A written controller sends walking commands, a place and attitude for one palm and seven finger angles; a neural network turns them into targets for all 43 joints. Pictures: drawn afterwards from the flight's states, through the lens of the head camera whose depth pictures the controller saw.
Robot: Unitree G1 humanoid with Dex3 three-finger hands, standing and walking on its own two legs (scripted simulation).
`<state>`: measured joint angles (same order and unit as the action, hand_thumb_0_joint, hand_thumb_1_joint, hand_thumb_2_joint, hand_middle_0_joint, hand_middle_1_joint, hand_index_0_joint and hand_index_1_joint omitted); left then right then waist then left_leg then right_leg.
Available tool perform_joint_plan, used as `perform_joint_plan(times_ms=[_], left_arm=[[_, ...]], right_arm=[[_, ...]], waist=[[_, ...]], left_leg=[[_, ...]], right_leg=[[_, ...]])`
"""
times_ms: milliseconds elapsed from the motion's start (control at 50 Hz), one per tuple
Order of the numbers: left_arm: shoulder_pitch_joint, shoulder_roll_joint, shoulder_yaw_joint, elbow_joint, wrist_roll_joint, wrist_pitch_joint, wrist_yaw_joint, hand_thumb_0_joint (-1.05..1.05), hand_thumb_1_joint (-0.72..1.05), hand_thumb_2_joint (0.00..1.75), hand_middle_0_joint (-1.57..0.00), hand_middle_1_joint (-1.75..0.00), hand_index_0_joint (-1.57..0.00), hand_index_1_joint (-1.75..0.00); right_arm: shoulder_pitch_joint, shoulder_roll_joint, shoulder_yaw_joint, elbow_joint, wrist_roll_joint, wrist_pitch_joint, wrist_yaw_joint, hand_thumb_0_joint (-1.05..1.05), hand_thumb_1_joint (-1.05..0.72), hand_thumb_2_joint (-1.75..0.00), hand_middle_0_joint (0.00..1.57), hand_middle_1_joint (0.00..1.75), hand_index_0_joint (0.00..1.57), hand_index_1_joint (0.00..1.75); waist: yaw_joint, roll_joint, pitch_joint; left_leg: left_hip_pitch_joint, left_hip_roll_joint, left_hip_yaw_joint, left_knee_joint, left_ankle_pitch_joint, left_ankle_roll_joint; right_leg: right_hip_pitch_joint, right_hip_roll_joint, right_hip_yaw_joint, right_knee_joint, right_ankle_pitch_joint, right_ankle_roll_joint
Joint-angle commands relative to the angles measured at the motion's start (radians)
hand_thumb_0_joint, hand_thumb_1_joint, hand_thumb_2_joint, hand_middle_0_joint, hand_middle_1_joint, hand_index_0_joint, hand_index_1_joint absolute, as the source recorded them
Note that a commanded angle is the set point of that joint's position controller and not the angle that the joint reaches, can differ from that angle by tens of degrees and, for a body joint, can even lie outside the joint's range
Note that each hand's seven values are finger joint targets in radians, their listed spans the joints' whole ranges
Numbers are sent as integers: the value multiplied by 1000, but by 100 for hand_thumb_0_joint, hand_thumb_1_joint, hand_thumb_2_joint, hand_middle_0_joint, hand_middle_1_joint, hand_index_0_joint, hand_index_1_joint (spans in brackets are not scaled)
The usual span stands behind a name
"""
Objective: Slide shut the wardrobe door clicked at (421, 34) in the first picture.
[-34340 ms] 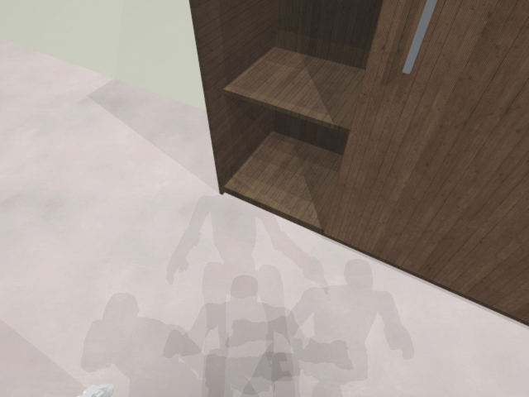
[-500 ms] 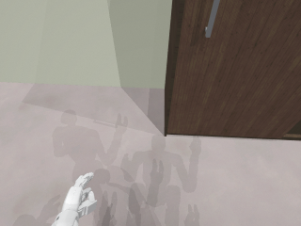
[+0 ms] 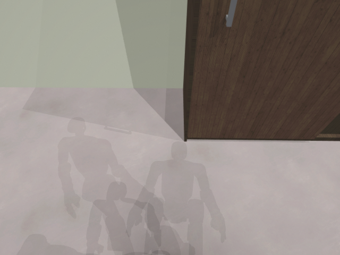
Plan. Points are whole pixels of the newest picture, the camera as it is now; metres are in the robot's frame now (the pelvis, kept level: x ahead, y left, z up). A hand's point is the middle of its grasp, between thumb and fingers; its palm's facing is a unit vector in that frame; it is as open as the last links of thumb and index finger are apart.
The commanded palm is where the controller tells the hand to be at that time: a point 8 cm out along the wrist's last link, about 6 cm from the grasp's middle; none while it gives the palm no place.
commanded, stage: let the arm hang, fingers relaxed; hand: right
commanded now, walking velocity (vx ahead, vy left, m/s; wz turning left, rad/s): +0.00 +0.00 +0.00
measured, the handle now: out of the picture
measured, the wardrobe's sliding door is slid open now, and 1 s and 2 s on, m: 0.00 0.00 0.00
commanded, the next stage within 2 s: look to check the result in 0.62 s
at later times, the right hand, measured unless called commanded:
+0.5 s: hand out of the picture +0.05 -0.19 -0.17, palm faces -0.05 +0.98 -0.21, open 7.3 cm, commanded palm none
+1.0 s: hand out of the picture +0.03 -0.20 -0.17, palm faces -0.05 +0.97 -0.22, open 7.4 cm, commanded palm none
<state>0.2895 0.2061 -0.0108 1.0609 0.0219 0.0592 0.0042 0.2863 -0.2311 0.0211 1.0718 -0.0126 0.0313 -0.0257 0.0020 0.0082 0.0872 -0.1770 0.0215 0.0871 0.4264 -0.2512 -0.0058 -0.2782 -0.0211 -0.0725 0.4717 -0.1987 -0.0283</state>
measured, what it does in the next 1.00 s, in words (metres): stands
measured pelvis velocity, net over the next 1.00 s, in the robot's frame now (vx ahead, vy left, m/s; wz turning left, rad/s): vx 0.03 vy -0.01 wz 0.02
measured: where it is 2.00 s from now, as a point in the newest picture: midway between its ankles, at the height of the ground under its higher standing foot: outside the picture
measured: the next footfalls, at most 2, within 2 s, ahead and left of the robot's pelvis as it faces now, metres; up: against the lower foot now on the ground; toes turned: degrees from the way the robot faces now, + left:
none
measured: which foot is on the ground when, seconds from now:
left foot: down 0.00-1.00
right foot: down 0.00-1.00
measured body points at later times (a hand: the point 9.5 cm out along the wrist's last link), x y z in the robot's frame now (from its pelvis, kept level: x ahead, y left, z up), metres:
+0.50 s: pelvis +0.01 -0.01 +0.00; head +0.03 -0.01 +0.45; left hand +0.02 +0.22 -0.15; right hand +0.05 -0.24 -0.16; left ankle -0.02 +0.12 -0.74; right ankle +0.03 -0.10 -0.74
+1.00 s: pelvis +0.03 -0.01 +0.00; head +0.05 -0.01 +0.45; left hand +0.04 +0.22 -0.16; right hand +0.04 -0.25 -0.16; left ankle -0.02 +0.12 -0.74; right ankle +0.03 -0.10 -0.74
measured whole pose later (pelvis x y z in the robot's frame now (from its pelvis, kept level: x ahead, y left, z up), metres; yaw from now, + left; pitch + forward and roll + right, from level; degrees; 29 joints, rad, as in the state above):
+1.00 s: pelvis +0.03 -0.01 +0.00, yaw +1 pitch +0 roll +0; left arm 0.21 0.18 -0.01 1.15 0.01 0.02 0.01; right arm 0.23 -0.19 0.02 1.16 -0.01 0.00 -0.04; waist 0.00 0.00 0.06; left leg -0.10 0.05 0.05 0.36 -0.25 -0.03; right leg -0.18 0.01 -0.11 0.38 -0.20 -0.05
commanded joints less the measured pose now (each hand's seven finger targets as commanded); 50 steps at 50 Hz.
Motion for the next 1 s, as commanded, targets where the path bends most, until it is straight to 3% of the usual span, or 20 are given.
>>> perform_joint_plan(times_ms=[0,140,300,420,540,980], left_arm=[[-11,120,34,-26,-5,-37,17,0,90,90,-20,-30,-20,-30],[3,107,33,22,-8,-40,16,0,90,90,-20,-30,-20,-30],[-22,84,28,48,-6,-46,15,0,90,90,-20,-30,-20,-30],[-37,86,25,50,-5,-53,16,0,90,90,-20,-30,-20,-30],[-37,94,27,49,-7,-57,17,0,90,90,-20,-30,-20,-30],[-44,98,26,64,-10,-59,21,0,90,90,-20,-30,-20,-30]], right_arm=[[-10,-103,-23,-12,-2,-31,-5,0,-90,-90,20,30,20,30],[3,-93,-18,36,-4,-35,-11,0,-90,-90,20,30,20,30],[-16,-77,-20,43,-6,-35,-15,0,-90,-90,20,30,20,30],[-28,-73,-24,38,-6,-36,-14,0,-90,-90,20,30,20,30],[-25,-80,-25,37,-6,-42,-16,0,-90,-90,20,30,20,30],[-11,-81,-23,57,-4,-42,-16,0,-90,-90,20,30,20,30]], waist=[[7,-34,-60],[7,26,-52],[4,8,-29],[1,-39,-29],[2,-17,-71],[4,-8,-54]], left_leg=[[-30,93,-112,-110,-8,39],[-36,94,-115,-116,1,32],[-35,94,-112,-109,28,21],[-16,95,-109,-106,54,17],[15,101,-106,-111,119,15],[26,108,-103,-122,135,13]], right_leg=[[51,-97,120,-137,-33,2],[70,-97,105,-143,0,1],[75,-98,104,-165,34,3],[79,-99,108,-180,60,4],[125,-101,102,-151,160,3],[155,-101,99,-158,193,0]])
